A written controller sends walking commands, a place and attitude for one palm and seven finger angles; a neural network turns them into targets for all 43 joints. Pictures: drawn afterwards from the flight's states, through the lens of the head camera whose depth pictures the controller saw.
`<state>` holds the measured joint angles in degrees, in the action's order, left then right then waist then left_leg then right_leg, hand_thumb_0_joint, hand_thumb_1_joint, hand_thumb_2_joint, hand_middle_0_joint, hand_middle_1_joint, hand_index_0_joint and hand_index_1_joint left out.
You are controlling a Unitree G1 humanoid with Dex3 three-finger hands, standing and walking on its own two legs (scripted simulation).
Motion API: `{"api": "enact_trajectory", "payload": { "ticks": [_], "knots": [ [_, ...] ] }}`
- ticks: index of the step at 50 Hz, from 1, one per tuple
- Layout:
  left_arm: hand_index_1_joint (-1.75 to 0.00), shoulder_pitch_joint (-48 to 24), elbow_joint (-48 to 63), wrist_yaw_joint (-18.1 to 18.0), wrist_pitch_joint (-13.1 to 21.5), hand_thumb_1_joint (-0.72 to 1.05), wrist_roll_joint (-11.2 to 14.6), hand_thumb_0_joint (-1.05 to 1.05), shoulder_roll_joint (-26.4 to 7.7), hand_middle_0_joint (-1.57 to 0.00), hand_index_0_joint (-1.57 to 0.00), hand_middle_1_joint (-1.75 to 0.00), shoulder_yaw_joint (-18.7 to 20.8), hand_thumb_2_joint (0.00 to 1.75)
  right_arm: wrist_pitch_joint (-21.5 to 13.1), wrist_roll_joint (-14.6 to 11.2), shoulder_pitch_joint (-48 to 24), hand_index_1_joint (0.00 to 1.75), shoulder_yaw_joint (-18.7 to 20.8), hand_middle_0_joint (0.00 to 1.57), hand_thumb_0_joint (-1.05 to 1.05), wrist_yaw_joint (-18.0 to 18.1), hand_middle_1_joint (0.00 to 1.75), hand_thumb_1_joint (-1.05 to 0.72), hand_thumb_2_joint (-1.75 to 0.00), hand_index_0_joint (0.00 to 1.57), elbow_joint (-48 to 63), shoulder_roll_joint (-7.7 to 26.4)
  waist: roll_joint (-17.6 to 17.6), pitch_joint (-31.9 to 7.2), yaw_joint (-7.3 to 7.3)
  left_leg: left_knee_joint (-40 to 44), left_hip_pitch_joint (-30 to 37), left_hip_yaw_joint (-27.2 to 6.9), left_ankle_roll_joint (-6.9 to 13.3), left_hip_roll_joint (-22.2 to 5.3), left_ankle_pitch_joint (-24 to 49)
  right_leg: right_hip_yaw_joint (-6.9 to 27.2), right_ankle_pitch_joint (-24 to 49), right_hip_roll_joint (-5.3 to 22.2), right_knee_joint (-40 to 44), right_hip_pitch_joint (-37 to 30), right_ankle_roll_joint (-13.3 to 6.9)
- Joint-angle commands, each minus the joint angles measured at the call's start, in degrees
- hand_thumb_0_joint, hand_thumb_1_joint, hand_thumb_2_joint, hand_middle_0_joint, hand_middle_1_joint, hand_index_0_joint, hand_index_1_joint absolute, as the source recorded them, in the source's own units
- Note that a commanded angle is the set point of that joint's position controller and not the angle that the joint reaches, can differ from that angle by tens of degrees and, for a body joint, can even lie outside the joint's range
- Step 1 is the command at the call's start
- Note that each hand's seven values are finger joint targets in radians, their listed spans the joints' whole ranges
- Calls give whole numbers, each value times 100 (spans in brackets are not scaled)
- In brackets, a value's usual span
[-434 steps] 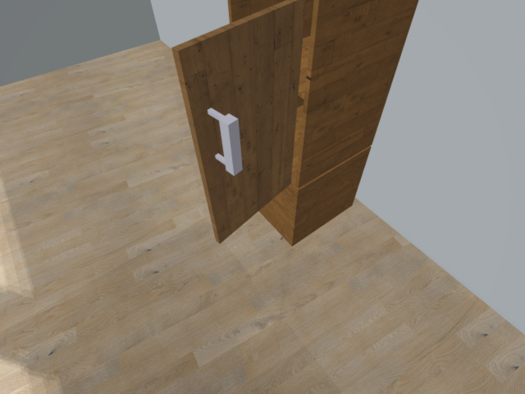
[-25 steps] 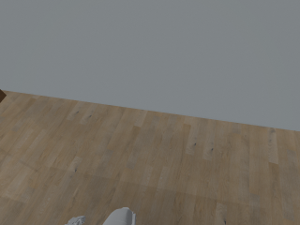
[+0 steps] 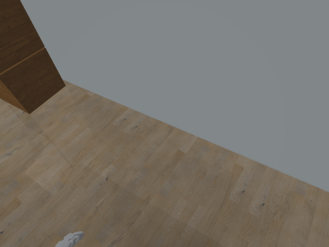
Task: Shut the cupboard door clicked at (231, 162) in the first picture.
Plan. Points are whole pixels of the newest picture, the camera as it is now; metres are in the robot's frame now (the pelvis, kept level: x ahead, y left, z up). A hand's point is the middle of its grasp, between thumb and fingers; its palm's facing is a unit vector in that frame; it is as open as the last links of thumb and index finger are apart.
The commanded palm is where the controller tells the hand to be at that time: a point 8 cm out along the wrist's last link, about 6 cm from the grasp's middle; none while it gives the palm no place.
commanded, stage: walk to a spot facing it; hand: left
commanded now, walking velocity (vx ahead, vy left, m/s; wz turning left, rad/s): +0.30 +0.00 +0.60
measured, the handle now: out of the picture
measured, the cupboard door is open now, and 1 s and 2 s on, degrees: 100 100 100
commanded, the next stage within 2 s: turn to face it in 1.86 s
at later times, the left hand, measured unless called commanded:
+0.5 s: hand out of the picture +0.03 +0.20 -0.18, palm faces +0.40 -0.90 -0.18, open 7.4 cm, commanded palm none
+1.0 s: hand (87, 138) +0.49 +0.32 -0.14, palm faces +0.34 -0.92 -0.18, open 7.3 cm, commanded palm none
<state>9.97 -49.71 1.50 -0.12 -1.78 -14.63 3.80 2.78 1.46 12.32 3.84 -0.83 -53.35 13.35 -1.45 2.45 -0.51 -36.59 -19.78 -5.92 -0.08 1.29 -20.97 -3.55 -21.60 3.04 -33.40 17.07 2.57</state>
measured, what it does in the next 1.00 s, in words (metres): walks ahead, turning left: left foot, then right foot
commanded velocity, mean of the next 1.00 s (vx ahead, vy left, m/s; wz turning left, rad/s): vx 0.35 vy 0.00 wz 0.34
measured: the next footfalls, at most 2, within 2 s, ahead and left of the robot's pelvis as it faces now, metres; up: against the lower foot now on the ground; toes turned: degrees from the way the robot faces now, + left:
left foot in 0.42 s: +0.24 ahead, +0.15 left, +0.00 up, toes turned +26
right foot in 0.94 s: +0.53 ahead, +0.05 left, +0.00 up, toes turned +18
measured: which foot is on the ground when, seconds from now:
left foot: down 0.00-0.00, up 0.02-0.40, down 0.42-0.96, up 0.98-1.00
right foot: down 0.00-0.42, up 0.44-0.92, down 0.94-1.00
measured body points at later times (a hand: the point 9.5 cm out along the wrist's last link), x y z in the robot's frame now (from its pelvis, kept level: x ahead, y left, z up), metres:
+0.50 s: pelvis +0.17 +0.06 -0.01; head +0.21 +0.09 +0.43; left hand +0.01 +0.25 -0.16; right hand +0.40 -0.11 -0.13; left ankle +0.20 +0.14 -0.73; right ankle +0.06 -0.12 -0.63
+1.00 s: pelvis +0.40 +0.10 +0.00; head +0.45 +0.12 +0.44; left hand +0.47 +0.37 -0.13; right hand +0.39 -0.14 -0.15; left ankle +0.22 +0.14 -0.69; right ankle +0.49 +0.04 -0.73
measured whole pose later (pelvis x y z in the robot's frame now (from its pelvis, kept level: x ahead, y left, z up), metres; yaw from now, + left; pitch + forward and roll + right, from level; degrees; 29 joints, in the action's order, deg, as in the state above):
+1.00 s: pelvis +0.40 +0.10 +0.00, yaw +26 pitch +1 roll +0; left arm 1.9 -52.3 1.6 3.8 -1.6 -10.0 1.6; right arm -2.1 0.8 26.6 1.5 0.7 -65.3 8.5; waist -0.6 4.9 -4.5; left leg -46.3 -7.6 0.4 2.0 0.9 -28.8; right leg -7.8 -14.4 2.2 -35.6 22.2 -2.8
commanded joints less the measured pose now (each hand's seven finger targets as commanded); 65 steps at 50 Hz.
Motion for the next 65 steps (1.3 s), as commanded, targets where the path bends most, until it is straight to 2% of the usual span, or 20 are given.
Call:
{"api": "enact_trajectory", "payload": {
  "ticks": [1,4,7,15,17,19,20,21,22,23,27,34,42,44,46,47,48,51,55,65],
  "knots": [
    [-30,1060,84,-214,156,90,37,0,-1168,-20,-20,-30,287,90,-250,3,-1266,30,191,20,0,-62,30,-90,-90,20,989,722,1398,206,594,-2917,-2722,156,-28,-296,-962,2946,-2454,2703,2853,-1377,-943],
    [-30,462,73,-195,350,90,60,0,-600,-20,-20,-30,127,90,-189,55,-904,30,187,20,0,-180,30,-90,-90,20,621,596,1160,316,111,-3337,-2371,327,-198,-658,299,1118,-238,1903,2482,-1060,-622],
    [-30,1016,-221,-204,459,90,45,0,-440,-20,-20,-30,67,90,-195,0,-1056,30,73,20,0,-249,30,-90,-90,20,583,270,1138,184,221,-2621,-2440,759,-262,-569,507,-89,2489,1613,2059,-1912,-534],
    [-30,1707,-680,-213,476,90,17,0,-515,-20,-20,-30,25,90,-269,2,-1704,30,-148,20,0,-315,30,-90,-90,20,733,32,1175,83,382,-604,-1719,1527,30,-288,603,-1024,4781,1708,1495,-2524,-512],
    [-30,1530,-677,-203,481,90,18,0,-663,-20,-20,-30,57,90,-341,11,-1177,30,-125,20,0,-244,30,-90,-90,20,602,133,1367,-163,100,-279,-760,1842,257,59,264,-1207,6126,1788,811,-2357,-514],
    [-30,1286,-637,-162,466,90,79,0,-805,-20,-20,-30,68,90,-384,68,99,30,-13,20,0,-148,30,-90,-90,20,242,469,1036,-761,-584,343,1299,1946,475,302,726,-1484,5896,1679,-829,-1360,-329],
    [-30,1170,-492,-83,470,90,110,0,-633,-20,-20,-30,45,90,-402,110,1006,30,142,20,0,-75,30,-90,-90,20,68,1027,212,-1360,-1042,500,2940,778,818,-545,796,-1444,3804,1383,-2461,-3,-123],
    [-30,1017,-167,-13,446,90,164,0,-211,-20,-20,-30,-41,90,-464,94,1582,30,295,20,0,1,30,-90,-90,20,-31,1724,-1107,-1869,-1112,1065,3957,-2159,1573,-2431,1650,-995,-825,396,-4374,1888,172],
    [-30,406,27,-80,363,90,165,0,-368,-20,-20,-30,-12,90,-410,-50,1520,30,348,20,0,102,30,-90,-90,20,-105,1808,-358,-1785,-1069,1662,3734,-2539,1740,-2686,1967,38,-852,377,-5092,2386,49],
    [-30,254,106,-113,363,90,150,0,-286,-20,-20,-30,30,90,-426,-41,1087,30,301,20,0,137,30,-90,-90,20,-11,1705,89,-991,-786,1835,2813,-2151,1665,-2721,1632,205,-460,630,-5282,2518,6],
    [-30,1068,-502,-22,150,90,-30,0,50,-20,-20,-30,6,90,-654,-23,-34,30,-30,20,0,167,30,-90,-90,20,154,655,-710,85,99,2415,322,-266,881,-1488,895,255,588,803,-4028,1557,125],
    [-30,108,-233,8,115,90,4,0,55,-20,-20,-30,4,90,-763,-62,705,30,-22,20,0,177,30,-90,-90,20,-221,470,46,73,1,2710,1139,-176,1068,-1369,1766,229,1541,667,-2374,2015,170],
    [-30,-1150,168,38,241,90,42,0,49,-20,-20,-30,-119,90,-759,17,1566,30,-103,20,0,228,30,-90,-90,20,-686,364,-356,155,-349,2133,2018,-21,991,-1398,3691,-79,1324,226,-509,1560,-126],
    [-30,-1030,142,35,277,90,50,0,-9,-20,-20,-30,-102,90,-736,29,1597,30,-101,20,0,243,30,-90,-90,20,-768,414,-372,84,-245,1804,2010,15,930,-1371,4067,-214,1073,26,-55,913,-242],
    [-30,170,-217,-8,359,90,39,0,-282,-20,-20,-30,5,90,-730,-34,1485,30,-100,20,0,233,30,-90,-90,20,-804,420,-1,-435,359,446,1190,154,682,-1109,4267,-99,1511,-53,398,-1196,-412],
    [-30,1232,-519,-65,417,90,-14,0,-704,-20,-20,-30,155,90,-766,-99,1379,30,-98,20,0,194,30,-90,-90,20,-709,306,770,-1055,781,-983,-168,570,443,-626,3109,1005,1882,913,412,-3026,-747],
    [-30,1925,-753,-94,393,90,8,0,-1111,-20,-20,-30,265,90,-776,-142,1621,30,-103,20,0,212,30,-90,-90,20,-609,126,1716,-1682,806,-2787,-1328,907,175,178,-1016,2815,2453,2495,1037,-4023,-1396],
    [-30,895,-578,-186,386,90,116,0,-391,-20,-20,-30,80,90,-677,-97,691,30,-35,20,0,143,30,-90,-90,20,-542,113,725,-317,401,-3685,-1717,302,212,-653,-111,1620,2414,2042,1677,-1935,-1102],
    [-30,782,-684,-186,567,90,92,0,97,-20,-20,-30,-80,90,-414,-18,902,30,-107,20,0,40,30,-90,-90,20,-655,-318,866,-120,-20,-2817,-1318,577,0,-775,521,217,2867,1538,2099,-1050,-902],
    [-30,1471,-1272,-216,605,90,61,0,-131,-20,-20,-30,-130,90,-419,-19,-832,30,-127,20,0,-196,30,-90,-90,20,-62,-299,875,379,219,-617,-1600,1160,83,-566,1134,-472,3423,1515,2191,-1808,-859]
  ]
}}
